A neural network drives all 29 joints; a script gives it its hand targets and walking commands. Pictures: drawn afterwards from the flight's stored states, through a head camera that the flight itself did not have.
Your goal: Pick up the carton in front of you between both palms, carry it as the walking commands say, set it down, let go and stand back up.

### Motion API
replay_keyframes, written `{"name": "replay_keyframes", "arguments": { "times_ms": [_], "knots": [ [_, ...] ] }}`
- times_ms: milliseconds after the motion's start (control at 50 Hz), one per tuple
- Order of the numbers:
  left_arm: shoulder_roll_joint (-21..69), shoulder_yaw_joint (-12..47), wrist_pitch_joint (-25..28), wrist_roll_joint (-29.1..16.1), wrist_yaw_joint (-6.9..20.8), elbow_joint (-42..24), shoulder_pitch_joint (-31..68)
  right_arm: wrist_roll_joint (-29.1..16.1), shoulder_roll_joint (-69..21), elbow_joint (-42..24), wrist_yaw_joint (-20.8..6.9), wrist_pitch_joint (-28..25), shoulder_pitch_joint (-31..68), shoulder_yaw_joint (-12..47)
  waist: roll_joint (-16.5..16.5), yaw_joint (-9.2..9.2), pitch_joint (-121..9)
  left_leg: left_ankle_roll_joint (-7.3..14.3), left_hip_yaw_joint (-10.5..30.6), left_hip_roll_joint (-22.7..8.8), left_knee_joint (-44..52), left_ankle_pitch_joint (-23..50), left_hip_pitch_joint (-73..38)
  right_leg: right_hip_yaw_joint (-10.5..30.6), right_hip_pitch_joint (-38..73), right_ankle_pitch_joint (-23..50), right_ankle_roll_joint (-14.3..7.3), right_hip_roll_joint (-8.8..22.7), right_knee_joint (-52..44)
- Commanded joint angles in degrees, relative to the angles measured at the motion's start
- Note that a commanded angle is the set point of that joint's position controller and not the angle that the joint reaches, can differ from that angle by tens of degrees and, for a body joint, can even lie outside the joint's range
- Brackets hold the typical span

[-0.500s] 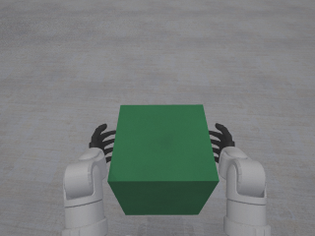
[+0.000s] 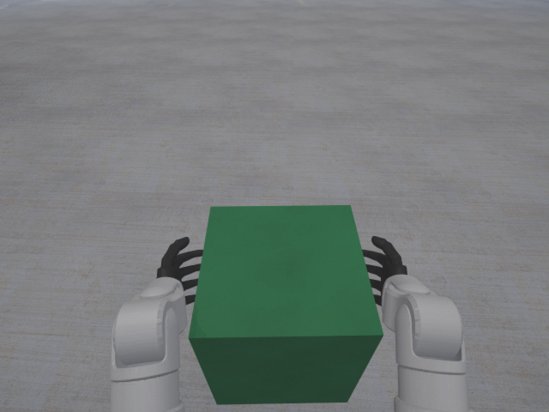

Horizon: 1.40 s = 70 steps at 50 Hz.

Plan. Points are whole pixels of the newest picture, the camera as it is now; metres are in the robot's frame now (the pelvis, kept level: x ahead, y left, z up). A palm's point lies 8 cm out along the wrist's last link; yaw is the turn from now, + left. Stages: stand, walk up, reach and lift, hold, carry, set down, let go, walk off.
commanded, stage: carry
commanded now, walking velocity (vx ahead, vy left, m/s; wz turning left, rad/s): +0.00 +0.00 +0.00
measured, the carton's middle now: (281, 308) +0.28 +0.00 +0.03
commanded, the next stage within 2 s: hold in 1.24 s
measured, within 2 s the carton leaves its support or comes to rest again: neither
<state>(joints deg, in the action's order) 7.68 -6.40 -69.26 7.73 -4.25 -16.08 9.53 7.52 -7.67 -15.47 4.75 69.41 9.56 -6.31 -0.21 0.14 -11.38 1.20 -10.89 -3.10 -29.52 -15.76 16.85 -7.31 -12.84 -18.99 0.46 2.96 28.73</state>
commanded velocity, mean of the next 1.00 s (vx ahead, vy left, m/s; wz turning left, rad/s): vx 0.00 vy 0.00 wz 0.00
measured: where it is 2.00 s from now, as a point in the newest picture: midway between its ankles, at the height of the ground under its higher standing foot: outside the picture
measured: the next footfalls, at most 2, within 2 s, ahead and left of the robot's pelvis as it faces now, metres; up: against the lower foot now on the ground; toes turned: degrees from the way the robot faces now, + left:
none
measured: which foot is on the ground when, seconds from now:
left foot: down 0.00-1.00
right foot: down 0.00-1.00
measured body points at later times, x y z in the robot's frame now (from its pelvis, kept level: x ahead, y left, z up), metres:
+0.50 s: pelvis +0.00 -0.01 +0.00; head -0.04 -0.01 +0.44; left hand +0.27 +0.14 +0.06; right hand +0.27 -0.16 +0.06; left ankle -0.01 +0.10 -0.74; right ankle -0.05 -0.11 -0.74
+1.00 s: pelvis -0.04 -0.01 +0.00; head -0.07 -0.01 +0.45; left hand +0.27 +0.14 +0.03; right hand +0.27 -0.16 +0.03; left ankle -0.01 +0.10 -0.74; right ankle -0.05 -0.11 -0.74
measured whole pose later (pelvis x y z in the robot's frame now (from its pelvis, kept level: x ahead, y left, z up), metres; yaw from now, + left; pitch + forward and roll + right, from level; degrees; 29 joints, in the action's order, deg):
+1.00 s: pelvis -0.04 -0.01 +0.00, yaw +0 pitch +2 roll +0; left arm 8.7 -12.5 -39.7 16.1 -0.1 15.1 14.8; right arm 16.0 -8.7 15.7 1.0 39.9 14.8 -12.0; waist 0.1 0.0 -6.9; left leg 0.6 -9.7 -4.1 -28.4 -11.9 18.1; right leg -8.6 -14.3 -16.2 -1.3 2.2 28.8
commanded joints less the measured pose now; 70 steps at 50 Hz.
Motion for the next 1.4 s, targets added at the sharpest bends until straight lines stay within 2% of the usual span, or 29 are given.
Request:
{"name": "replay_keyframes", "arguments": {
  "times_ms": [0, 40, 160, 300, 500, 720, 860, 940, 1000, 1080, 1220, 1240, 1260, 1280, 1320, 1340, 1380],
  "knots": [
    [48.95, 38.89, -1.63, -22.78, 14.30, 1.66, 22.52, -23.02, -49.18, -0.16, -14.51, 1.41, 24.74, 39.43, 1.98, -0.03, -8.81, -1.55, 5.58, -6.63, -1.94, 30.37, -6.45, 4.70, 2.97, 38.79, 0.21, 7.31, -0.08],
    [50.29, 39.04, -1.55, -23.15, 14.56, 2.22, 23.64, -23.12, -50.53, 0.78, -14.61, 1.37, 25.41, 39.49, 1.90, -0.04, -8.46, -1.59, 5.57, -6.54, -2.10, 29.70, -6.46, 4.54, 2.86, 39.22, 0.08, 7.24, 0.11],
    [52.70, 40.32, -0.66, -24.59, 14.59, -1.61, 27.11, -24.37, -52.99, -2.59, -14.48, 0.34, 28.27, 40.56, 0.98, -0.07, -10.29, -1.02, 5.84, -6.53, -2.37, 27.82, -7.62, 4.33, 3.72, 34.89, -0.54, 6.84, 0.78],
    [52.79, 40.92, 1.12, -22.55, 14.85, 0.66, 22.94, -22.97, -53.16, -0.64, -14.96, -1.49, 24.42, 41.34, 0.69, -0.07, -9.46, -0.68, 6.24, -6.62, -2.19, 26.27, -7.09, 4.39, 3.38, 31.77, -0.89, 6.49, 0.74],
    [50.19, 38.64, 9.07, -18.23, 14.98, 5.10, 22.38, -18.94, -50.68, 3.65, -15.19, -9.34, 23.97, 39.39, 0.24, -0.17, -6.54, -0.37, 7.18, -6.82, 0.89, 19.15, -6.17, 4.76, 1.74, 22.17, -1.46, 6.09, -2.10],
    [47.05, 29.94, 19.91, -10.32, 14.79, 15.98, 22.95, -10.53, -46.86, 14.50, -15.08, -20.26, 24.17, 30.13, 0.21, -0.17, -4.43, -0.45, 7.52, -6.83, 3.97, 12.08, -5.15, 5.28, -0.63, 13.41, -1.99, 6.05, -5.26],
    [49.40, 22.59, 28.96, -5.31, 15.79, 26.76, 27.96, -5.93, -49.51, 25.10, -16.13, -29.44, 29.48, 23.40, 0.11, -0.22, -5.13, -0.54, 7.70, -6.56, 4.91, 9.40, -5.03, 5.48, -1.13, 9.33, -2.34, 6.04, -6.06],
    [51.85, 21.80, 32.34, -4.49, 16.43, 29.96, 29.88, -5.12, -52.05, 28.37, -16.78, -32.84, 31.68, 22.69, 0.13, -0.18, -6.45, -0.55, 7.76, -6.45, 4.79, 9.76, -5.51, 5.51, -0.96, 9.19, -2.41, 6.02, -5.76],
    [53.03, 22.90, 32.77, -4.93, 16.64, 29.79, 29.74, -5.41, -53.23, 28.31, -16.97, -33.24, 31.48, 23.69, 0.12, -0.14, -7.41, -0.57, 7.77, -6.49, 4.53, 10.75, -5.85, 5.46, -0.73, 10.11, -2.38, 6.00, -5.24],
    [53.52, 26.05, 30.86, -6.85, 16.53, 26.57, 27.88, -7.04, -53.78, 25.21, -16.79, -31.28, 29.37, 26.50, 0.09, -0.11, -8.11, -0.62, 7.82, -6.66, 4.05, 12.48, -6.04, 5.37, -0.44, 11.93, -2.21, 5.98, -4.43],
    [52.04, 26.52, 29.14, -7.19, 16.28, 24.42, 26.97, -7.42, -52.25, 23.19, -16.48, -29.49, 28.23, 26.82, 0.07, -0.21, -6.98, -0.72, 7.84, -6.68, 3.98, 12.26, -5.28, 5.54, -0.98, 12.38, -2.07, 6.08, -4.46],
    [54.21, 26.26, 28.50, -7.33, 16.80, 23.13, 22.24, -7.20, -54.12, 23.76, -16.95, -29.11, 24.45, 25.55, 1.92, -0.59, -0.72, 0.65, 14.50, 8.48, 5.76, 22.91, -17.23, 13.14, 3.87, 25.34, -2.62, -6.59, -8.45],
    [52.21, 26.22, 29.14, -6.71, 16.76, 20.76, 23.65, -6.22, -52.57, 21.66, -16.89, -29.85, 24.45, 24.96, 2.17, -0.28, -4.05, 0.63, 16.12, 7.12, 5.88, 27.03, -19.60, 13.90, 6.13, 29.60, -2.04, -6.56, -7.52],
    [52.43, 26.61, 29.15, -6.98, 16.90, 20.17, 24.77, -5.56, -52.32, 22.26, -16.56, -29.98, 23.82, 24.36, 0.91, 0.43, -4.06, -0.29, 16.17, 7.39, 6.51, 27.74, -16.90, 13.56, 11.09, 31.04, -2.06, -6.52, -7.62],
    [52.39, 27.09, 29.36, -7.43, 17.29, 21.02, 26.53, -5.00, -52.25, 23.56, -16.18, -30.44, 24.45, 23.38, 1.13, 1.04, -3.70, -0.73, 15.69, 8.41, 7.56, 23.01, -14.96, 13.31, 14.27, 28.02, -1.33, -6.42, -8.41],
    [52.15, 26.80, 29.53, -7.24, 17.39, 21.72, 26.76, -5.15, -52.38, 23.64, -16.17, -30.54, 25.41, 23.85, 2.04, 0.87, -3.11, -0.67, 15.44, 8.59, 8.06, 19.41, -14.78, 13.11, 13.85, 24.85, -1.05, -6.43, -9.27],
    [52.74, 25.46, 29.70, -6.34, 17.41, 24.03, 26.77, -5.86, -53.22, 24.12, -16.68, -30.51, 28.12, 24.66, 1.59, -0.20, -1.66, -0.35, 15.47, 8.65, 8.67, 15.74, -13.94, 12.99, 13.14, 21.01, -0.87, -6.44, -9.43]
  ]
}}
